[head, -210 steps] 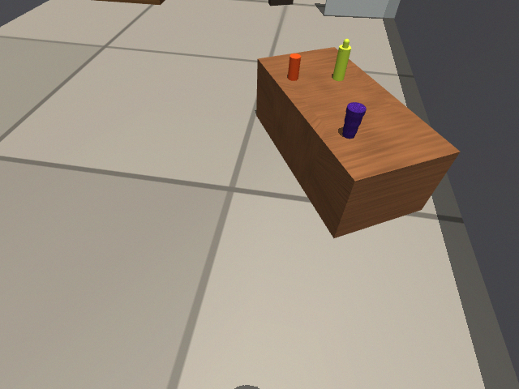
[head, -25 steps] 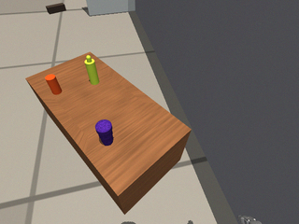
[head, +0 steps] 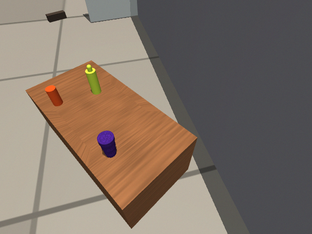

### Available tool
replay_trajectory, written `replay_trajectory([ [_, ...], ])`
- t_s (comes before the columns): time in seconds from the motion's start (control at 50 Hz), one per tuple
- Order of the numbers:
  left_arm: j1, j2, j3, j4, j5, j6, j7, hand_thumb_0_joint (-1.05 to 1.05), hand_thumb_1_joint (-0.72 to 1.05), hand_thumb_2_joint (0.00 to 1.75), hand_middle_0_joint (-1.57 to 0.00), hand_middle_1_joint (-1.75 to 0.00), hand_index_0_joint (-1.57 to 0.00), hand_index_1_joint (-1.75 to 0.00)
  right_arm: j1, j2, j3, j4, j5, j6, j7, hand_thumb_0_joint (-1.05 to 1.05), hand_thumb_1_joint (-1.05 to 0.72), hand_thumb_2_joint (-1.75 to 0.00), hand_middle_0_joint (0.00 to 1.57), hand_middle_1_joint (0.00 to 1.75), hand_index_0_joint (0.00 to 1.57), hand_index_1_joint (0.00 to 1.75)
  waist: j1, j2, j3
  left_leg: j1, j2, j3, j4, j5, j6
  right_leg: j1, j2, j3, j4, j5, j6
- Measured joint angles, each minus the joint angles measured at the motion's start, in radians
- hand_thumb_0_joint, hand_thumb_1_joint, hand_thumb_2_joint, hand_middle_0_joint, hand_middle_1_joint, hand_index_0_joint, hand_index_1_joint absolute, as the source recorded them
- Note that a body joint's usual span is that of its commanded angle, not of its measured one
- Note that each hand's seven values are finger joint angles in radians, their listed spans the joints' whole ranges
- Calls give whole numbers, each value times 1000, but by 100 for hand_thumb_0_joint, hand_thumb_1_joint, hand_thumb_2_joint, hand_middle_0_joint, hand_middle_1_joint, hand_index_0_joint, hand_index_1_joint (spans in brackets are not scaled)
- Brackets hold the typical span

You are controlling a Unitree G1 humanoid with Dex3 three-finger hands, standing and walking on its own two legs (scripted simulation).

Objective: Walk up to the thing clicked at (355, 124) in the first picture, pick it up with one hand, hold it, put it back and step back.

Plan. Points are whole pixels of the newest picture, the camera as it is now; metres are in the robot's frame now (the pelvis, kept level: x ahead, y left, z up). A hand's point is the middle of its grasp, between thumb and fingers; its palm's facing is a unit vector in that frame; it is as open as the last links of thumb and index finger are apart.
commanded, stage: walk up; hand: left
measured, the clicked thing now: (108, 145) +0.55 +0.23 -0.31
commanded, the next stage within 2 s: stand in 0.26 s
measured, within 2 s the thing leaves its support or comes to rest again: neither
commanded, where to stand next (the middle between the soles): +0.07 +0.02 m, yaw -1 degrees
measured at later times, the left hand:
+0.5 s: hand out of the picture +0.09 +0.25 -0.15, palm faces -0.03 -0.94 -0.34, open 7.4 cm
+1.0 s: hand out of the picture +0.09 +0.24 -0.15, palm faces -0.01 -0.94 -0.35, open 7.4 cm
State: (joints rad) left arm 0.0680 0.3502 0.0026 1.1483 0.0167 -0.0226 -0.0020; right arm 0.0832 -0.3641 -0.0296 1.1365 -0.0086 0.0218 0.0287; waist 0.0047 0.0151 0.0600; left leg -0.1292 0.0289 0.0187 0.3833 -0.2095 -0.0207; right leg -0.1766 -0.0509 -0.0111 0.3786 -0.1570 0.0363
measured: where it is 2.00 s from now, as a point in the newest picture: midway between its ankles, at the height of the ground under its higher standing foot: outside the picture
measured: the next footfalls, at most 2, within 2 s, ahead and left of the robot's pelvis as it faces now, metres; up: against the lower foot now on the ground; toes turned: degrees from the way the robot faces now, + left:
none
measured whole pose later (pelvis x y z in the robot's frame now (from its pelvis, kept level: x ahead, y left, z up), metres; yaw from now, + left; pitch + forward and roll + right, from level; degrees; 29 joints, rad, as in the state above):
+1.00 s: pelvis +0.02 -0.02 +0.00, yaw +0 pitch -2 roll +0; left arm 0.10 0.35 0.00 1.14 0.01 -0.01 -0.01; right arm 0.10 -0.36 -0.01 1.13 -0.01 0.00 0.01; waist 0.00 0.01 0.05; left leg -0.08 0.06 0.00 0.33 -0.20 -0.05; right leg -0.14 -0.02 -0.03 0.35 -0.17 0.01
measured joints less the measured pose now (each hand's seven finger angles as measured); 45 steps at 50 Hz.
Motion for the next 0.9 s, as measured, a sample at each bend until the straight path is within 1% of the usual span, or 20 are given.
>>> replay_trajectory([
  [0.26, -9, -2, 5, -10, 0, 4, 2, 1, 91, 90, -20, -30, -20, -30, 28, 5, -4, -2, -2, 1, -3, 1, -91, -90, 20, 30, 20, 30, -12, -4, 1, 10, 2, 0, -1, -6, -2, 7, 2, 0, 5, -9, -2],
  [0.38, 1, 4, 1, -7, -9, 12, -4, 1, 91, 90, -20, -30, -20, -30, 28, 18, 8, 0, -7, -16, -8, 1, -91, -90, 20, 30, 20, 30, -16, -17, -7, 25, 3, 0, -30, 5, -7, 16, 3, -1, -11, -5, -5],
  [0.56, 22, 0, -3, -4, -9, 15, -10, 1, 91, 90, -20, -30, -20, -30, 14, 16, 15, -2, -5, -28, -13, 1, -91, -90, 20, 30, 20, 30, -9, -19, -7, 39, 11, -3, -52, 11, -15, 27, 11, -6, -27, -4, -12],
  [0.9, 35, 1, -2, -3, -9, 16, -10, 1, 91, 90, -20, -30, -20, -30, 7, 6, 23, -5, -5, -26, -16, 1, -91, -90, 20, 30, 20, 30, 0, -4, -10, 44, 29, -15, -56, 7, -30, 36, 28, -19, -31, -11, -26],
])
